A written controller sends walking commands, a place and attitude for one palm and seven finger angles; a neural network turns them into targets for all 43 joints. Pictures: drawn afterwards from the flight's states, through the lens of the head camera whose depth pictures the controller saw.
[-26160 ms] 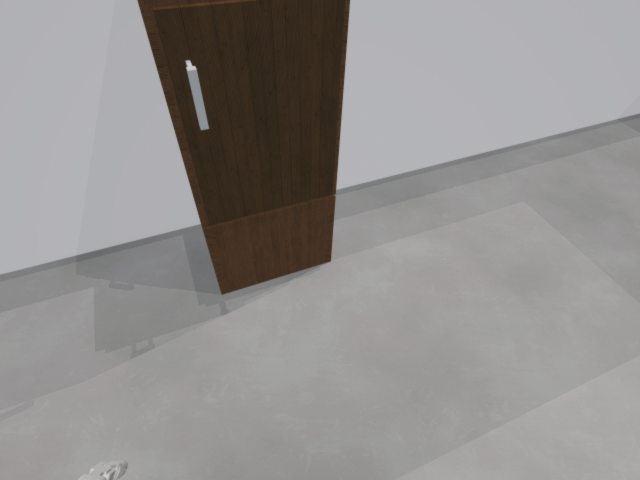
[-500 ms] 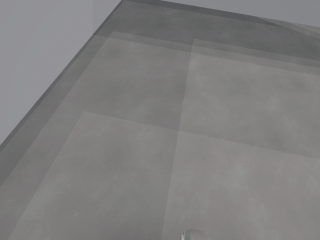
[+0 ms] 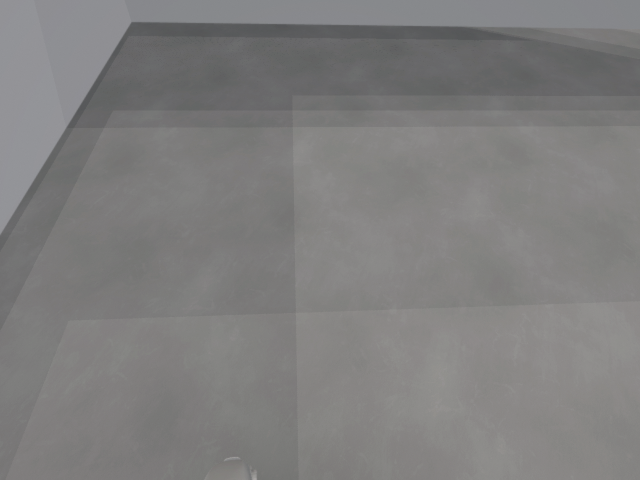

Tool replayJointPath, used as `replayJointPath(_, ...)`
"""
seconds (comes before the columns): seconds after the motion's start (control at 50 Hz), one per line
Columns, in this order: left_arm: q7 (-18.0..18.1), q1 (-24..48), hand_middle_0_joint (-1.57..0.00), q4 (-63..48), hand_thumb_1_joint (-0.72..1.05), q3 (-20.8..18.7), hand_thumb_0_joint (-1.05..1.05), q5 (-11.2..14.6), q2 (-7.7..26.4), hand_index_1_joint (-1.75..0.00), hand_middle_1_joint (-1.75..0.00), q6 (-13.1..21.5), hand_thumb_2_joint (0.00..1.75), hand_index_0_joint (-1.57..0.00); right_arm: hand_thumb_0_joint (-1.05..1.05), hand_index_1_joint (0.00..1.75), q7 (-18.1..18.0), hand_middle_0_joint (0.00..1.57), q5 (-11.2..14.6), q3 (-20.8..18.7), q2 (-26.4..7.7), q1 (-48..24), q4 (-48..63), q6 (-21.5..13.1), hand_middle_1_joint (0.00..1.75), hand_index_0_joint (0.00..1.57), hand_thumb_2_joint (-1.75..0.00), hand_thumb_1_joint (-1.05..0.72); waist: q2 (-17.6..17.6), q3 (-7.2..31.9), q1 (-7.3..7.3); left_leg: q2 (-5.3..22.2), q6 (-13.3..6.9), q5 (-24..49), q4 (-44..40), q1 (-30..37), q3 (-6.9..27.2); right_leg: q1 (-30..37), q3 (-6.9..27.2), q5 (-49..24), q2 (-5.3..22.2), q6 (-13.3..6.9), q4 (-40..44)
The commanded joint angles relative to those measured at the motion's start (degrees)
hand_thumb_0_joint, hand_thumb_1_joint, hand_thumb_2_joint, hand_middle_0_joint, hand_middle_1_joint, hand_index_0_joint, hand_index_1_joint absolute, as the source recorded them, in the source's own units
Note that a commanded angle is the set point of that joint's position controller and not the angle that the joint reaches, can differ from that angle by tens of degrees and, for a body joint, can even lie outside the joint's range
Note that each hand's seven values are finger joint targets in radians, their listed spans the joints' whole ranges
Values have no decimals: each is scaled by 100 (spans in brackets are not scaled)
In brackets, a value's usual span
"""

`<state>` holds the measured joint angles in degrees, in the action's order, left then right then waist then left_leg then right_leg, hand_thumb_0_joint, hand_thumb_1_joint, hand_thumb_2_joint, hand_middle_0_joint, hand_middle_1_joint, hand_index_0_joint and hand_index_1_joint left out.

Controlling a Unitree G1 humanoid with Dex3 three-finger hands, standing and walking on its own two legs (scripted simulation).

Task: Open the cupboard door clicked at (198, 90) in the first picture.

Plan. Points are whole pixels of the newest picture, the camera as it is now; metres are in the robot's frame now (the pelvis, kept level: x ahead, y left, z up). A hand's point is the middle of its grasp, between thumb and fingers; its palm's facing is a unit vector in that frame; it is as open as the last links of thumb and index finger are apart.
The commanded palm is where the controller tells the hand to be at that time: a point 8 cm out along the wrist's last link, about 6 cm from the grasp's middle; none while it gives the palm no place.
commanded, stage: walk to a spot facing it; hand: left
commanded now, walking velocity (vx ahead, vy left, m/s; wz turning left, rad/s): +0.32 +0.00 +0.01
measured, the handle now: out of the picture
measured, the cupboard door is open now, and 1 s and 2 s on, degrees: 40 40 40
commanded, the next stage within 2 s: turn to face it in 0.10 s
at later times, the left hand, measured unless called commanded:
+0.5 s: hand (183, 404) +0.26 +0.22 -0.17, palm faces +0.12 -0.98 -0.18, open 7.4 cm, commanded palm none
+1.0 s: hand (161, 425) +0.23 +0.25 -0.19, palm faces +0.42 -0.87 -0.26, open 7.4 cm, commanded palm none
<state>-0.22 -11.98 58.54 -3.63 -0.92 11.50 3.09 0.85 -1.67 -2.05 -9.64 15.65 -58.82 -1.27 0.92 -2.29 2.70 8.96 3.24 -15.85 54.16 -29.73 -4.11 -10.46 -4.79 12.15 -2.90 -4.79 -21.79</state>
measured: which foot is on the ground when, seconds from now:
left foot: up 0.00-0.18, down 0.20-0.54, up 0.56-0.84, down 0.86-1.00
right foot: down 0.00-0.22, up 0.24-0.52, down 0.54-0.86, up 0.88-1.00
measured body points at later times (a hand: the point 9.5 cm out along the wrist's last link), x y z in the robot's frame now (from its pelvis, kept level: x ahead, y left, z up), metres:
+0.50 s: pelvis +0.19 +0.03 -0.01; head +0.22 +0.04 +0.44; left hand +0.25 +0.27 -0.16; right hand +0.22 -0.21 -0.16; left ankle +0.20 +0.15 -0.74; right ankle +0.22 -0.11 -0.72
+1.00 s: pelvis +0.26 +0.02 -0.02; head +0.29 +0.05 +0.43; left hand +0.21 +0.30 -0.17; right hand +0.47 -0.18 -0.14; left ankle +0.23 +0.14 -0.74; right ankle +0.27 -0.12 -0.68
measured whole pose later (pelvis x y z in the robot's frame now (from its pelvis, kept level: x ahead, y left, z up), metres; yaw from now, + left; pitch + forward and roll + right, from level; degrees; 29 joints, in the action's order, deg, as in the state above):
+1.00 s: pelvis +0.26 +0.02 -0.02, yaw +24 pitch +1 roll +0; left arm 0.6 -10.0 53.9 -4.5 -1.3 15.5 -3.6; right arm 0.3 -1.9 -2.8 -13.7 7.6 -50.8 0.8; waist 2.5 -4.5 0.4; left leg 1.9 0.2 -15.8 35.0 -20.5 -2.4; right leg -25.4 -3.5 29.6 4.8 4.9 -61.0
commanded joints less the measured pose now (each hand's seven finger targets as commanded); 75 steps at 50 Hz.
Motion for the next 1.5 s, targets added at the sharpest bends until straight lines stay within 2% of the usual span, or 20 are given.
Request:
replayJointPath(0.0, -26, -522, -20, -30, 90, -100, 0, 13, 691, -30, -30, 186, 90, -20, 0, 30, 45, 20, 25, -117, -319, -152, 342, -62, 30, 20, -90, -90, 323, -106, -246, -45, 23, 438, -897, -76, -8, 68, 1242, -186, 1630, -674, 1286)
replayJointPath(0.14, 30, -787, -20, 235, 90, -81, 0, 16, 708, -30, -30, 162, 90, -20, 0, 30, -16, 20, 21, -157, -509, -159, 310, -242, 30, 20, -90, -90, 98, 17, -31, -517, -203, 796, -2671, 1512, -293, 310, 855, -2056, 1395, -243, -160)
replayJointPath(0.18, 6, -1040, -20, 103, 90, 9, 0, 80, 309, -30, -30, 143, 90, -20, 0, 30, -142, 20, -100, -326, -1376, 1284, -61, -309, 30, 20, -90, -90, -1451, 1090, 373, 1183, -1078, 1982, -2857, 4021, 1839, -1613, -28, -16, 386, 314, -2871)
replayJointPath(0.22, 53, -527, -20, -137, 90, 71, 0, 44, 360, -30, -30, 138, 90, -20, 0, 30, -208, 20, -32, -286, -1412, 1337, -9, -169, 30, 20, -90, -90, -849, 720, 348, 1864, -1819, 2912, -3368, 3452, 2550, -2221, 463, 2078, 452, 386, -4737)
replayJointPath(0.34, 7, -507, -20, -55, 90, 66, 0, 9, 109, -30, -30, -184, 90, -20, 0, 30, -292, 20, 38, -89, -932, 65, 198, -215, 30, 20, -90, -90, -1030, 463, -328, 590, -1138, 3605, -3491, 1540, 927, -1027, 236, 1109, 679, 747, -3059)
replayJointPath(0.48, 67, -424, -20, -297, 90, -117, 0, 14, 421, -30, -30, -258, 90, -20, 0, 30, -229, 20, 76, -274, -1141, -396, 413, 103, 30, 20, -90, -90, -787, 402, -498, 120, -830, 1231, -3043, 623, 1396, 308, 58, -21, 463, 804, -799)
replayJointPath(0.54, 160, -723, -20, -424, 90, -315, 0, -71, 1441, -30, -30, -219, 90, -20, 0, 30, -128, 20, 104, -269, -711, -578, 712, 187, 30, 20, -90, -90, 1576, 504, -779, -885, -98, -2033, 106, -409, 147, 604, 2422, -369, 3220, -405, 842)
replayJointPath(0.64, 217, 120, -20, -704, 90, -149, 0, -60, 821, -30, -30, -223, 90, -20, 0, 30, -18, 20, 94, -228, -536, -477, 609, 318, 30, 20, -90, -90, 1102, 156, -280, -409, 62, -1295, 682, -272, 118, 261, 407, -2198, 2358, -183, 235)
replayJointPath(0.78, 150, -145, -20, -683, 90, -247, 0, -29, 1212, -30, -30, -223, 90, -20, 0, 30, 34, 20, 85, -180, -636, -519, 852, 251, 30, 20, -90, -90, 832, 522, -277, -788, -29, 19, -2177, 1117, -507, 510, -340, -3154, 2213, 221, -1015)
replayJointPath(0.8, 129, -34, -20, -751, 90, -238, 0, 4, 1188, -30, -30, -236, 90, -20, 0, 30, 31, 20, 67, -242, -831, -201, 790, 234, 30, 20, -90, -90, 561, 683, -55, -743, -104, 789, -2689, 1847, -419, 72, -512, -2736, 2120, 434, -1532)
replayJointPath(0.84, 90, 285, -20, -1169, 90, -75, 0, 69, 585, -30, -30, -300, 90, -20, 0, 30, -53, 20, 13, -525, -1958, 537, 759, 186, 30, 20, -90, -90, -2044, 1087, 375, 1620, -1482, 4378, -3213, 3142, 2762, -2211, -480, 2630, 934, 1104, -3924)
replayJointPath(0.88, 141, 575, -20, -1354, 90, -111, 0, -1, 732, -30, -30, -388, 90, -20, 0, 30, -122, 20, -2, -521, -2006, 389, 772, 205, 30, 20, -90, -90, -874, 969, 252, 1600, -1758, 2932, -3166, 2603, 2419, -2334, 422, 2367, 971, 935, -4624)
replayJointPath(1.08, 53, -310, -20, -971, 90, -154, 0, 24, 741, -30, -30, -428, 90, -20, 0, 30, -144, 20, 28, -464, -1698, -1052, 1222, 304, 30, 20, -90, -90, -1015, 506, -428, 219, -956, 1053, -2940, 909, 1720, -230, 78, 737, 380, 898, -1437)
replayJointPath(1.1, 77, -604, -20, -935, 90, -197, 0, 2, 902, -30, -30, -389, 90, -20, 0, 30, -127, 20, 71, -449, -1564, -1194, 1309, 327, 30, 20, -90, -90, -526, 480, -594, -99, -733, 370, -2543, 412, 1606, 334, 221, 344, 543, 850, -487)
replayJointPath(1.14, 167, -657, -20, -1063, 90, -320, 0, -108, 1789, -30, -30, -313, 90, -20, 0, 30, -32, 20, 117, -377, -1030, -1400, 1549, 334, 30, 20, -90, -90, 2071, 241, -781, -1186, -84, -1993, 352, -658, 452, 183, 2998, 572, 3082, -166, 1160)
replayJointPath(1.22, 211, 291, -20, -1319, 90, -131, 0, -56, 1074, -30, -30, -301, 90, -20, 0, 30, 73, 20, 71, -397, -1035, -949, 1181, 456, 30, 20, -90, -90, 1324, 230, -146, -622, 5, -1048, 1602, -298, 496, -276, 1100, -752, 2200, -135, 438)
replayJointPath(1.36, 200, -602, -20, -978, 90, -225, 0, -80, 1345, -30, -30, -235, 90, -20, 0, 30, 96, 20, 138, -183, -626, -1438, 1293, 339, 30, 20, -90, -90, 1029, 623, -617, -850, 45, -1122, -1224, 344, -242, 1192, 337, -3623, 2315, -145, -511)
replayJointPath(1.42, 158, -419, -20, -953, 90, -260, 0, -30, 1357, -30, -30, -249, 90, -20, 0, 30, 71, 20, 132, -213, -779, -1001, 1192, 291, 30, 20, -90, -90, 1045, 780, -382, -917, -58, -144, -2454, 1280, -288, 859, -17, -3378, 2176, 192, -1077)
replayJointPath(1.44, 146, -262, -20, -1012, 90, -262, 0, 20, 1300, -30, -30, -262, 90, -20, 0, 30, 56, 20, 111, -279, -1001, -585, 1084, 257, 30, 20, -90, -90, 701, 928, -108, -749, -171, 773, -3044, 2106, -100, 281, -264, -2820, 2131, 433, -1648)
replayJointPath(1.48, 114, 202, -20, -1432, 90, -80, 0, 52, 661, -30, -30, -343, 90, -20, 0, 30, -57, 20, 59, -546, -2053, 170, 933, 245, 30, 20, -90, -90, -1929, 1002, 318, 1601, -1577, 4839, -3234, 3410, 2829, -2370, -224, 2605, 940, 1091, -3916)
